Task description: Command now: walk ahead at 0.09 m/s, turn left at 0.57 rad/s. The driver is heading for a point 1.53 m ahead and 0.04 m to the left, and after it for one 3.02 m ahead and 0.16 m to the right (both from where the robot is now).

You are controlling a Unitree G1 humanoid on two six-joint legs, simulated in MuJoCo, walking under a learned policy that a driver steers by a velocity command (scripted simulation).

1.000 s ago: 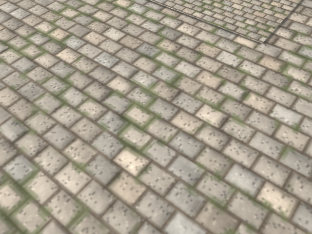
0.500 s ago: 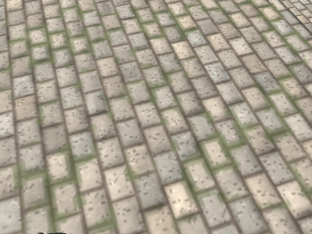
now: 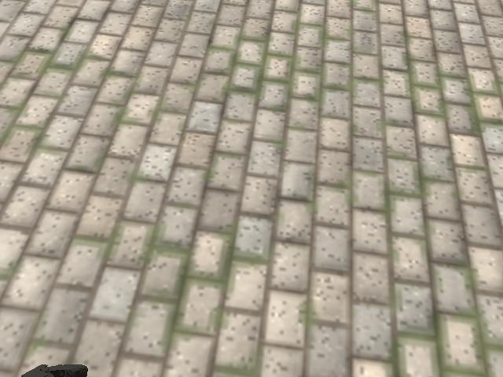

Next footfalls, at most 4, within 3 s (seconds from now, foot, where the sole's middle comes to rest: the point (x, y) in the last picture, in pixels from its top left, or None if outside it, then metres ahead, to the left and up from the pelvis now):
0.12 right None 0.06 -0.13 -0.77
0.54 left None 0.36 0.16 -0.77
1.00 right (235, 230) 0.85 0.04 -0.77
1.46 left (165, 123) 1.28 0.29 -0.78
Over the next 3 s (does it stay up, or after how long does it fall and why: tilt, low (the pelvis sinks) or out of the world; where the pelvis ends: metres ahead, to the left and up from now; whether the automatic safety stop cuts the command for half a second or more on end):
stays up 1.82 0.18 -0.01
